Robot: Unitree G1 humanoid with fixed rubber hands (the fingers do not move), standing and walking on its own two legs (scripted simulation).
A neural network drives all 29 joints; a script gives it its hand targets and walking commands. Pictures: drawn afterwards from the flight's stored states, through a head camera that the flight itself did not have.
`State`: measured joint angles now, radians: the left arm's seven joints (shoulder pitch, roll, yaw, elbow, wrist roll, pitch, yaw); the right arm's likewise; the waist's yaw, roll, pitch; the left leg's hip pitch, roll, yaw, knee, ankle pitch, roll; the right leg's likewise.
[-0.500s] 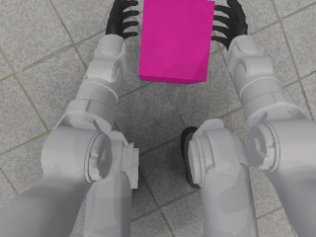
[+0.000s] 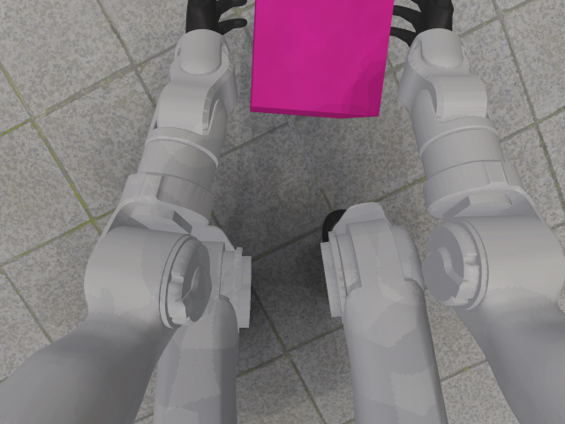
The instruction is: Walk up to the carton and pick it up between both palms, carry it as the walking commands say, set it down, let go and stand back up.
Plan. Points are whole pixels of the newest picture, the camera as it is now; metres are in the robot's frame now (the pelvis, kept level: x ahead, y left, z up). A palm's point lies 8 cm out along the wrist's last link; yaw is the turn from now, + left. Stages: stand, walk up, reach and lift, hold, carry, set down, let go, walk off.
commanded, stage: reach and lift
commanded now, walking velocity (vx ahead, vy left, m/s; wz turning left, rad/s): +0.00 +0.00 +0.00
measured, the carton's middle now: (310, 48) +0.53 -0.09 -0.24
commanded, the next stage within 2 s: none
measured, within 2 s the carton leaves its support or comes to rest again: neither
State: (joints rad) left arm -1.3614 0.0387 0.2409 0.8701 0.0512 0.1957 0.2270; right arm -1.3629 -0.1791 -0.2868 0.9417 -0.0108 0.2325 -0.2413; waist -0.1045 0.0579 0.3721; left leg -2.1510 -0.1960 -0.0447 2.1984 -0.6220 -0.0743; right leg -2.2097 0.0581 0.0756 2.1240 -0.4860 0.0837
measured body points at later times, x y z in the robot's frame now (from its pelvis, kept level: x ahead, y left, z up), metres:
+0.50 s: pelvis -0.02 -0.01 +0.03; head +0.33 -0.07 +0.30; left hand +0.53 +0.03 -0.10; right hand +0.51 -0.20 -0.11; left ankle +0.11 +0.12 -0.34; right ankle +0.14 -0.14 -0.35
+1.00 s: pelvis -0.03 +0.00 +0.08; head +0.31 -0.05 +0.37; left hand +0.52 +0.03 -0.04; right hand +0.49 -0.20 -0.04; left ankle +0.11 +0.12 -0.35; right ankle +0.14 -0.14 -0.35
